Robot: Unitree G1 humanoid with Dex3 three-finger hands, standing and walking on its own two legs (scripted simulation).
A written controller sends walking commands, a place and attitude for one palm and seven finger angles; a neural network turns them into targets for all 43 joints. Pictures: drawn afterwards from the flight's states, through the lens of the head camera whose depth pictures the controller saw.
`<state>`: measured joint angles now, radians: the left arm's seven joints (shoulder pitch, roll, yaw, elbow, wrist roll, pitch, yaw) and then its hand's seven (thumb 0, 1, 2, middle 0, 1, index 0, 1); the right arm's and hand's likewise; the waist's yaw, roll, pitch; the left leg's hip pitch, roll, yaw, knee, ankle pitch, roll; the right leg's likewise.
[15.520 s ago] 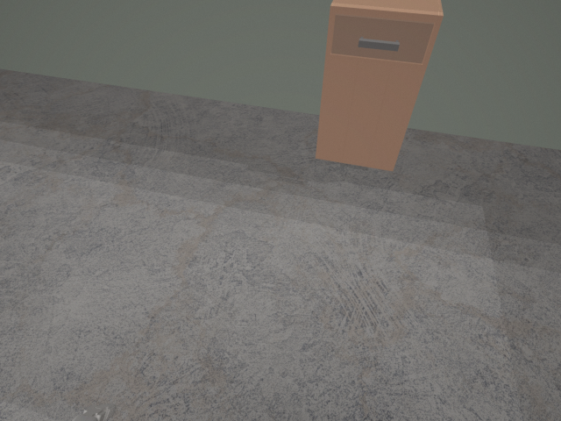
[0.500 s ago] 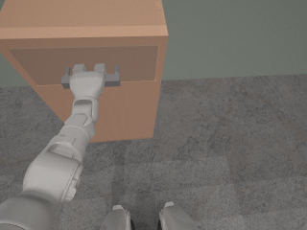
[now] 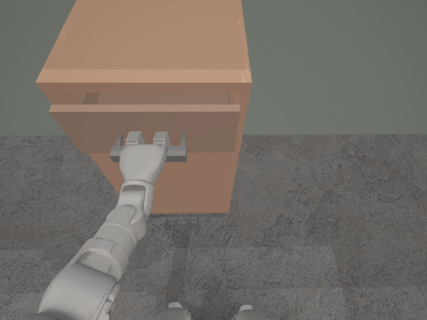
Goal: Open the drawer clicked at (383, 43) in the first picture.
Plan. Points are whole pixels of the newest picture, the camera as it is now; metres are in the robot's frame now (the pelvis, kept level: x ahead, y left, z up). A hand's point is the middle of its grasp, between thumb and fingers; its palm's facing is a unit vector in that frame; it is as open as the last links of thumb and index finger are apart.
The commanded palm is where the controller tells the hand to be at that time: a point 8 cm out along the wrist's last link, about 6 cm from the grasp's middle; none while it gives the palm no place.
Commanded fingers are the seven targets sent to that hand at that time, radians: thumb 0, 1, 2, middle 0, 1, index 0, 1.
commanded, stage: pull the drawer open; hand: left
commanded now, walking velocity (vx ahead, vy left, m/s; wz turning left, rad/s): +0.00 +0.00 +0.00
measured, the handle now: (150, 145) +0.48 +0.13 -0.02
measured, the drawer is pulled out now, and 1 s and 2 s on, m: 0.05 0.17 0.28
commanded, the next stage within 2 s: none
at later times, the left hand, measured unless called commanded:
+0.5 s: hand (147, 201) +0.36 +0.13 -0.04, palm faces -0.02 -0.06 -1.00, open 6.2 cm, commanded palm +0.32 +0.13 +0.01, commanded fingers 0.00 0.90 0.90 -0.40 -1.35 -0.40 -1.35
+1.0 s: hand (144, 227) +0.30 +0.13 -0.04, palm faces -0.01 -0.08 -1.00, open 6.2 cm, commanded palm +0.26 +0.13 +0.01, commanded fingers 0.00 0.90 0.90 -0.40 -1.35 -0.40 -1.35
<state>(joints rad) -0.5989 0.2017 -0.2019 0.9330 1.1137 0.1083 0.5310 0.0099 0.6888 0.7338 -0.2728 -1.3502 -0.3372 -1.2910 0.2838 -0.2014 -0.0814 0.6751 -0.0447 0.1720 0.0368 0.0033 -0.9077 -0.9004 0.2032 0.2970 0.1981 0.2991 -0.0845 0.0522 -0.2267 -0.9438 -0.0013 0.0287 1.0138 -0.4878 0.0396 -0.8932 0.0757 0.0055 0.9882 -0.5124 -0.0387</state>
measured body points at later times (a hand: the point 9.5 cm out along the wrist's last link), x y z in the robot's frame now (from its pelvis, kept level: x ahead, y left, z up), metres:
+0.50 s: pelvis -0.01 -0.01 +0.00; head +0.06 -0.02 +0.44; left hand +0.35 +0.13 +0.01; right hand +0.10 -0.26 -0.13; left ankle -0.02 +0.09 -0.67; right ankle -0.04 -0.10 -0.67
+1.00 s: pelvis -0.02 -0.01 +0.00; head +0.03 -0.03 +0.45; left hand +0.30 +0.13 +0.01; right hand +0.11 -0.26 -0.13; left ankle -0.02 +0.09 -0.67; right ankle -0.04 -0.10 -0.67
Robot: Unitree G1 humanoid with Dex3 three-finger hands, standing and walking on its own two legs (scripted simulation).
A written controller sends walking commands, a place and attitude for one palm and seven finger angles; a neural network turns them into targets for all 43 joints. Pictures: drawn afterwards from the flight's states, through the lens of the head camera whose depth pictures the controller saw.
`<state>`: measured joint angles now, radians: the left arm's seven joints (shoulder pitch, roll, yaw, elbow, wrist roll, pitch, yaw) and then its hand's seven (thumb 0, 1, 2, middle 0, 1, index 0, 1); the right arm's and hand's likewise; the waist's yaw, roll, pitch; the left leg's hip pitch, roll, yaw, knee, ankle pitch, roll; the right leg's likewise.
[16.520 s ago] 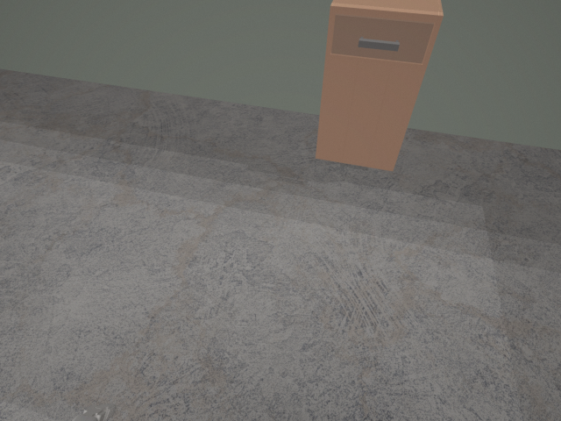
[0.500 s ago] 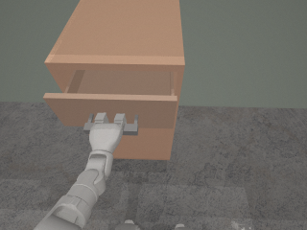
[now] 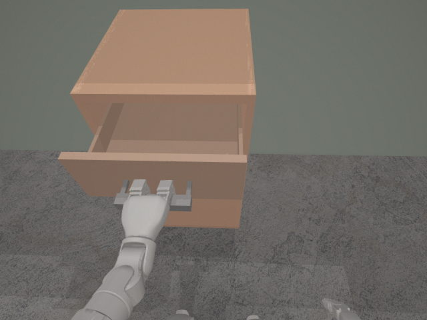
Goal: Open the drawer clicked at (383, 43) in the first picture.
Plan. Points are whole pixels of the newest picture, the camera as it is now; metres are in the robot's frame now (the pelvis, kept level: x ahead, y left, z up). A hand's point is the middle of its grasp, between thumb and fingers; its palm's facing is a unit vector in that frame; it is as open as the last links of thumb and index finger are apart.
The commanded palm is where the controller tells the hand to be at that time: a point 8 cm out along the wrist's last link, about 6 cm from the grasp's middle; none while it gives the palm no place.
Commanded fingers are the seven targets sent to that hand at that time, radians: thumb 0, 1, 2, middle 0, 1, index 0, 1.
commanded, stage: pull the drawer open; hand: left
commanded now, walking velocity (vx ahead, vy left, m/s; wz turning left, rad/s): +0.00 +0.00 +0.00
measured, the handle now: (155, 193) +0.38 +0.14 -0.02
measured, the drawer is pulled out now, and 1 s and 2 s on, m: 0.17 0.28 0.30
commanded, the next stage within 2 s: open the thumb to release the handle in 1.34 s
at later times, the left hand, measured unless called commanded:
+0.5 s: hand (150, 250) +0.27 +0.14 -0.04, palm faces +0.00 -0.12 -0.99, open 6.2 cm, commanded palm +0.22 +0.14 +0.01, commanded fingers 0.00 0.90 0.90 -0.40 -1.35 -0.40 -1.35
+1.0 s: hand (145, 277) +0.22 +0.14 -0.04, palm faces -0.01 -0.14 -0.99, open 6.3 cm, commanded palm +0.17 +0.15 +0.01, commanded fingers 0.00 0.90 0.90 -0.40 -1.35 -0.40 -1.35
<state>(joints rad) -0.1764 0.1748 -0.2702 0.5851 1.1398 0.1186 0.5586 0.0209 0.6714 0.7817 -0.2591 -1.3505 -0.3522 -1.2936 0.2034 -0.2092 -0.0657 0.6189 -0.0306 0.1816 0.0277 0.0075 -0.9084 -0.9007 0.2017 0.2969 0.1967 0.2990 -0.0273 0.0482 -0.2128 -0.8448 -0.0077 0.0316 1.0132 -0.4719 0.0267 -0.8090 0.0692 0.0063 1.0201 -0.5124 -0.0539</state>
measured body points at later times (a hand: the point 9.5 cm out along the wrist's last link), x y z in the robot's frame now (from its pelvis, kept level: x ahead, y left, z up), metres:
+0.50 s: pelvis +0.00 -0.01 +0.00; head +0.05 -0.03 +0.44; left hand +0.26 +0.14 +0.01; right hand +0.19 -0.23 -0.12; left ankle +0.01 +0.11 -0.67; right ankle -0.02 -0.09 -0.67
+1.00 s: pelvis +0.00 -0.02 -0.01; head +0.04 -0.05 +0.43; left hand +0.21 +0.14 +0.01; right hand +0.20 -0.23 -0.12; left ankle +0.01 +0.11 -0.67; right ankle -0.02 -0.09 -0.67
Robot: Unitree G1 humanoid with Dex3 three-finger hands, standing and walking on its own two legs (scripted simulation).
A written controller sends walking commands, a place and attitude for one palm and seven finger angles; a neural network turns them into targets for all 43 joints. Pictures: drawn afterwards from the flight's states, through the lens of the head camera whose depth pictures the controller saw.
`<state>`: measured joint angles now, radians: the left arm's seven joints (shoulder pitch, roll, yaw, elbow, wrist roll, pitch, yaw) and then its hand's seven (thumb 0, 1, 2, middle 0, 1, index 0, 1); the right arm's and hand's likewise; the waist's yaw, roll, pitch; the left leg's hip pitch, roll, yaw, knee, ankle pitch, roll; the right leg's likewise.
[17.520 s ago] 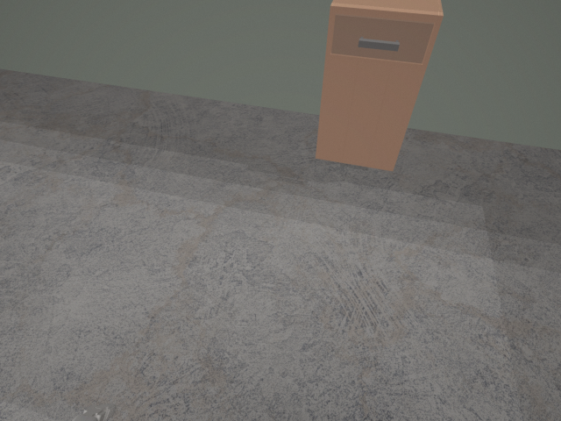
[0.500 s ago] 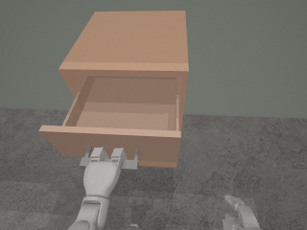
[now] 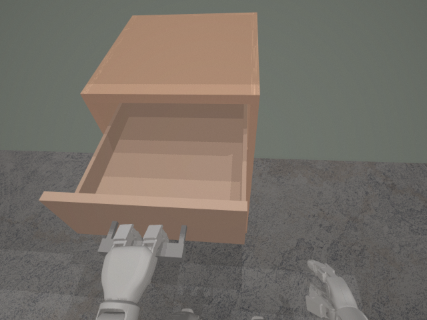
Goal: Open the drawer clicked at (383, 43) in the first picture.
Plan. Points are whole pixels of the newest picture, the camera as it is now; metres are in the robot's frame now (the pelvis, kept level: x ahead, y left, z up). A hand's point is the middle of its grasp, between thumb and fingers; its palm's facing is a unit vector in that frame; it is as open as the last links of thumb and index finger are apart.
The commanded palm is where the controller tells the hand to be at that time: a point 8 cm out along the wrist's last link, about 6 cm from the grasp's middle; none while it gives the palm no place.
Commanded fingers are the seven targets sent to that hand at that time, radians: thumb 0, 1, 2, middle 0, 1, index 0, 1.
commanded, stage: pull the drawer open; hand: left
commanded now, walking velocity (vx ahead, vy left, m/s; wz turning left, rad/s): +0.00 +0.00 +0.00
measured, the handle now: (145, 238) +0.28 +0.16 -0.01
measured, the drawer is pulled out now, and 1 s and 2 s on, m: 0.28 0.30 0.30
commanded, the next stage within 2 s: open the thumb to release the handle in 0.34 s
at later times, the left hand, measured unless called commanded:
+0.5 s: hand (140, 283) +0.20 +0.15 -0.03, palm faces +0.00 -0.13 -0.99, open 6.3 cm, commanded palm +0.17 +0.17 +0.02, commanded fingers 0.00 0.62 0.78 -0.38 -1.32 -0.38 -1.32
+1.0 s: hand (135, 283) +0.20 +0.16 -0.03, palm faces +0.01 -0.13 -0.99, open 12.9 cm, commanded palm +0.17 +0.17 +0.02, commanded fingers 0.00 -0.50 0.30 -0.30 -1.20 -0.30 -1.20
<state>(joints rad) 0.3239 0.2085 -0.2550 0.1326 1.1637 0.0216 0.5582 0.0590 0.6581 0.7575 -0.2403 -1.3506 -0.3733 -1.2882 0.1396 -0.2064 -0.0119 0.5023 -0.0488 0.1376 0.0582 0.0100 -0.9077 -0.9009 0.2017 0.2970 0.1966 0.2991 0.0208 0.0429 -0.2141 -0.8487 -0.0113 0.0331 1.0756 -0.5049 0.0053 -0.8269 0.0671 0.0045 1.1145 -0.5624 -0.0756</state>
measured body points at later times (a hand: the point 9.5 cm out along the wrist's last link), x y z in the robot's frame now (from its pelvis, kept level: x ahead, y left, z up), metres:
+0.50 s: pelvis +0.00 -0.01 -0.01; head +0.06 -0.05 +0.43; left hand +0.19 +0.16 +0.02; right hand +0.21 -0.22 -0.12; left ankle +0.01 +0.12 -0.66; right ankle -0.01 -0.07 -0.66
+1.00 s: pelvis -0.01 -0.01 -0.01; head +0.03 -0.04 +0.44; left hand +0.19 +0.17 +0.02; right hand +0.19 -0.23 -0.11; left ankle +0.01 +0.12 -0.66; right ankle -0.01 -0.07 -0.66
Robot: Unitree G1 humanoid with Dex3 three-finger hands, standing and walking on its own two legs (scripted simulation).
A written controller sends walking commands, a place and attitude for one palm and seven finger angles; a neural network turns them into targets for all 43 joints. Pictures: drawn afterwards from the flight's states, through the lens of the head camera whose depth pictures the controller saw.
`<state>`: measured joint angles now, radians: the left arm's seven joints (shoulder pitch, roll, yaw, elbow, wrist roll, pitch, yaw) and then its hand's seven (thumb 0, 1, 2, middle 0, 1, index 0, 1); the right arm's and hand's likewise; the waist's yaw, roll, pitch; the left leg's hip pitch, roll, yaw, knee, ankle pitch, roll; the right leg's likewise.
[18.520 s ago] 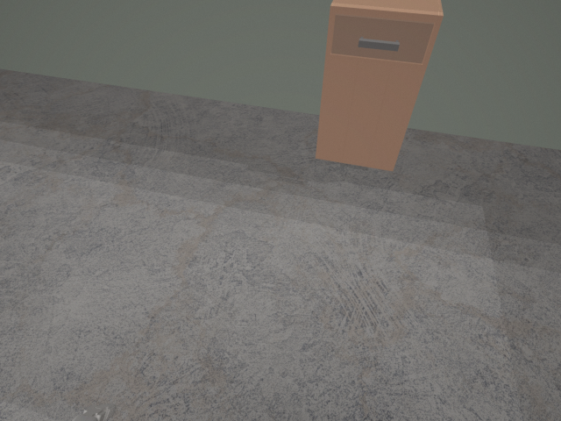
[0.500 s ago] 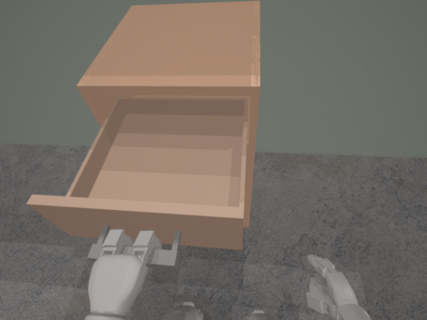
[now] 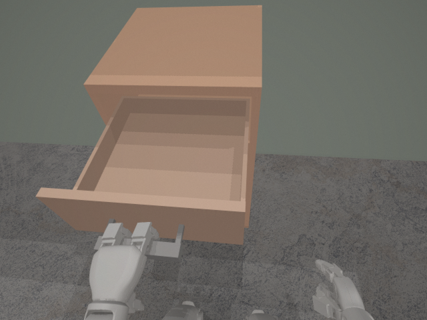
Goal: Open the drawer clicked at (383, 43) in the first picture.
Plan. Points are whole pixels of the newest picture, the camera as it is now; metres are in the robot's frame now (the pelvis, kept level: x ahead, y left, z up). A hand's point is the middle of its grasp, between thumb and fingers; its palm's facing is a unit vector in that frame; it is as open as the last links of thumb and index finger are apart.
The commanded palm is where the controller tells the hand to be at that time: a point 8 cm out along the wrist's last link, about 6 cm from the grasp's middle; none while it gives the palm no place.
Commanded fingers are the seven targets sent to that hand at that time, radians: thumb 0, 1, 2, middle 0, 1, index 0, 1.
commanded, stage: lift the hand off the handle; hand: left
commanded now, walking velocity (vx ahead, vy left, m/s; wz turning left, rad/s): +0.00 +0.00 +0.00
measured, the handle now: (142, 237) +0.28 +0.16 -0.01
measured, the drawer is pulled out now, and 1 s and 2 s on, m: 0.30 0.30 0.30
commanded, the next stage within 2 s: none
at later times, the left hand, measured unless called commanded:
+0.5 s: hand (136, 264) +0.23 +0.17 -0.02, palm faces +0.01 -0.15 -0.99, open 13.9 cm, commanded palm +0.20 +0.17 +0.04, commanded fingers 0.00 -0.50 0.30 -0.30 -1.20 -0.30 -1.20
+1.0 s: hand (130, 258) +0.23 +0.17 +0.02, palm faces +0.03 -0.17 -0.99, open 13.8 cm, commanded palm +0.20 +0.17 +0.08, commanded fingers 0.00 -0.50 0.30 -0.30 -1.20 -0.30 -1.20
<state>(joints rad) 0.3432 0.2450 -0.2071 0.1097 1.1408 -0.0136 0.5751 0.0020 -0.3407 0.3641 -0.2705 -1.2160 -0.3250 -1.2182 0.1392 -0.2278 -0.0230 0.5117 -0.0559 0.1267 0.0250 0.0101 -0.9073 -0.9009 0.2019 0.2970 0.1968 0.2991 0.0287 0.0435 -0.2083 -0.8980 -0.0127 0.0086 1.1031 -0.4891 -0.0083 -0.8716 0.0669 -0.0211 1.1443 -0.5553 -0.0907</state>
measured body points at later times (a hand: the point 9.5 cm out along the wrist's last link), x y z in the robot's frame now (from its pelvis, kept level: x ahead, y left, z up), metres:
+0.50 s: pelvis +0.00 +0.02 +0.01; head +0.04 -0.01 +0.45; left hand +0.22 +0.17 +0.04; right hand +0.19 -0.20 -0.10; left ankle +0.03 +0.13 -0.65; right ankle +0.00 -0.06 -0.65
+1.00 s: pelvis +0.01 +0.02 +0.03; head +0.03 -0.01 +0.48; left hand +0.22 +0.17 +0.07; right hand +0.21 -0.20 -0.07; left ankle +0.03 +0.13 -0.65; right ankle +0.00 -0.06 -0.65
